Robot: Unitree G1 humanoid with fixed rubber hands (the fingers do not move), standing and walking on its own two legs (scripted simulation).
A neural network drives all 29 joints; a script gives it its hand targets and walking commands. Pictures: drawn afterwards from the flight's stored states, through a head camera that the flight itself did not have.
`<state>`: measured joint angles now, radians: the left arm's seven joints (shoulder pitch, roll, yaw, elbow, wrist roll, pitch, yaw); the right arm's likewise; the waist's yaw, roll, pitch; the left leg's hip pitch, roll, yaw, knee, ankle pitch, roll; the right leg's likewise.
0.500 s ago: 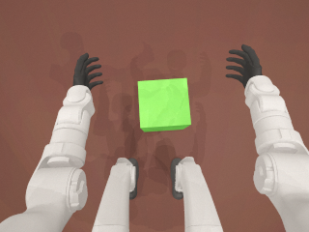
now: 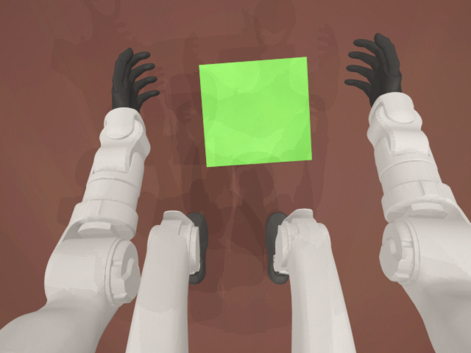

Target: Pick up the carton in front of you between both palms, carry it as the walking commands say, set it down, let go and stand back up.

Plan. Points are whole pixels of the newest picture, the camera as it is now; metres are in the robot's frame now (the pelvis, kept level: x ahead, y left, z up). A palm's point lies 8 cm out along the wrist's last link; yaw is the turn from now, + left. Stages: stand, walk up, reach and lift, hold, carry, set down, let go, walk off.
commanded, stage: reach and lift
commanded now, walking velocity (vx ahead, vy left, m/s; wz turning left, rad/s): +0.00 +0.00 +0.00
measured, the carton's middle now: (253, 121) +0.47 -0.05 -0.40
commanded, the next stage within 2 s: none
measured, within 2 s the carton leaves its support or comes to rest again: leaves its support in 1.36 s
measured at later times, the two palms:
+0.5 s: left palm (157, 114) +0.48 +0.16 -0.32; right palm (336, 111) +0.47 -0.22 -0.33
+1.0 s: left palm (173, 113) +0.48 +0.12 -0.32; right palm (326, 111) +0.47 -0.20 -0.33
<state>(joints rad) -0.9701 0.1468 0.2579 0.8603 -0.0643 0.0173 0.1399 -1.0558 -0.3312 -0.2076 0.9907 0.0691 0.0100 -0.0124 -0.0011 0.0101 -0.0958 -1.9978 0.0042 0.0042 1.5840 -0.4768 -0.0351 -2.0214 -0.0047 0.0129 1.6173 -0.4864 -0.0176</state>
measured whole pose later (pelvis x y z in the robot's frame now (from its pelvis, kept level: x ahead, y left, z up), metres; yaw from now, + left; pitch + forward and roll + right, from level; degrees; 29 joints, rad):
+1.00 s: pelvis -0.04 +0.00 -0.15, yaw +1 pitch +39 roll +3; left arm -1.35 0.23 0.04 1.18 -0.28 -0.04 0.17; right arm -1.37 -0.38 0.03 1.21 0.25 -0.03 -0.07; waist -0.02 0.05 0.26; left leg -2.29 -0.02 -0.01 2.12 -0.52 -0.05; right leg -2.31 -0.02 0.01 2.15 -0.53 -0.02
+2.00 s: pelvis -0.03 +0.02 -0.03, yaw -5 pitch +41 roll +1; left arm -0.92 -0.09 0.47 0.66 0.16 0.29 0.12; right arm -0.93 -0.06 -0.38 0.72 -0.18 0.32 0.01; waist -0.02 0.05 -0.18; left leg -1.94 -0.10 -0.05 1.75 -0.52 -0.04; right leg -1.97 0.05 0.06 1.74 -0.48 0.03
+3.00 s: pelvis +0.07 +0.02 +0.23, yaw -7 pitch +7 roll +0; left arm -0.29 -0.16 0.28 0.45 0.20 0.44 0.05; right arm -0.27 0.14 -0.27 0.43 -0.21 0.46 -0.02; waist 0.00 0.01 -0.12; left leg -0.45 -0.04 -0.08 0.65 -0.32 0.00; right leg -0.47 0.03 0.07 0.64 -0.28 0.01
